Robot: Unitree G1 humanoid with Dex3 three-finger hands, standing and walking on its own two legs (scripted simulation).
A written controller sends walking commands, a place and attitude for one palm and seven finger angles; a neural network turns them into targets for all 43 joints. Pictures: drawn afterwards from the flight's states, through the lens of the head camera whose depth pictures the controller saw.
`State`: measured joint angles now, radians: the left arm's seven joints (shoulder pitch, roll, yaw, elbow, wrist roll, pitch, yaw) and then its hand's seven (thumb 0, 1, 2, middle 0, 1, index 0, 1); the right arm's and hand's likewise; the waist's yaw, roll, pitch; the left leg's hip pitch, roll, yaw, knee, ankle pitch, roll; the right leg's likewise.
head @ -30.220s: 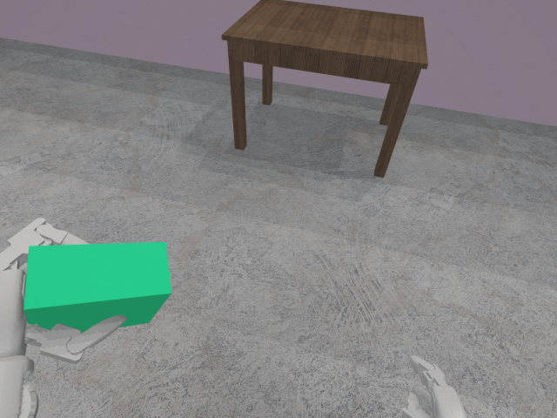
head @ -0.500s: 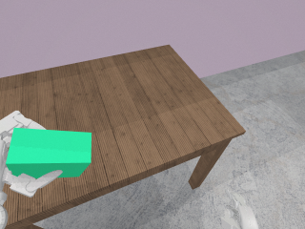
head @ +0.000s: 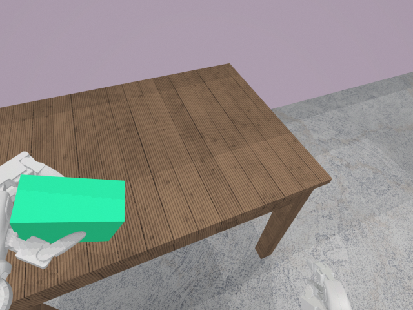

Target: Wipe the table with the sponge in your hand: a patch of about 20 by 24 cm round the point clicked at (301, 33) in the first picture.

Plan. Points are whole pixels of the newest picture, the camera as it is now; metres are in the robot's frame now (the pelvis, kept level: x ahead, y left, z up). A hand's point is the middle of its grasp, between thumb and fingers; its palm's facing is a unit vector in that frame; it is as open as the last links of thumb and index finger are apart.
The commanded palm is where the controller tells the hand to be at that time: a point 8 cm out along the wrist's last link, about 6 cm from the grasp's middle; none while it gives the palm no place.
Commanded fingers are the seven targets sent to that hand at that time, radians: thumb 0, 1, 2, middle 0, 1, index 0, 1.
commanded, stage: shuffle to correct the standing spot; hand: left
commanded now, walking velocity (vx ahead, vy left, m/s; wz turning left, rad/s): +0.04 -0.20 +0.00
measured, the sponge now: (87, 213) +0.23 +0.20 +0.13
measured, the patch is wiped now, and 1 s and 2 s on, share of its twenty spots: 0.00 0.00 0.00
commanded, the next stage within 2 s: come to a stop and stand still in 0.06 s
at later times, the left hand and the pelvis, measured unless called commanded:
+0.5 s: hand (46, 202) +0.23 +0.25 +0.16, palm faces +0.25 -0.87 -0.43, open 10.2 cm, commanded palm +0.18 +0.30 +0.18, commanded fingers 0.00 0.10 1.30 -1.20 -1.60 -1.20 -1.60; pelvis +0.01 +0.03 +0.00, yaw -1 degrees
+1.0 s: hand out of the picture +0.23 +0.34 +0.16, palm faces +0.37 -0.85 -0.37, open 10.2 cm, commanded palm +0.18 +0.37 +0.18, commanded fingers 0.00 0.10 1.30 -1.20 -1.60 -1.20 -1.60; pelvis +0.02 +0.09 +0.01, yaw +0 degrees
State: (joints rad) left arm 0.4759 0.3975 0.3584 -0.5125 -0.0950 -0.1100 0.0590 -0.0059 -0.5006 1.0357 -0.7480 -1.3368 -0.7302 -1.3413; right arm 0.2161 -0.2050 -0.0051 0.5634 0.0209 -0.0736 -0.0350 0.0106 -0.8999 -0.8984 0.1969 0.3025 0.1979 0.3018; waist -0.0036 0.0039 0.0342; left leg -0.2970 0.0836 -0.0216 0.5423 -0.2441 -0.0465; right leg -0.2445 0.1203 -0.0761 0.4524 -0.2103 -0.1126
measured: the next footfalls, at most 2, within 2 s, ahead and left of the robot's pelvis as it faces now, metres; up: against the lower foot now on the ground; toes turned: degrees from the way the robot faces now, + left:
none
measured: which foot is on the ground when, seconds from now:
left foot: down 0.00-1.00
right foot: down 0.00-1.00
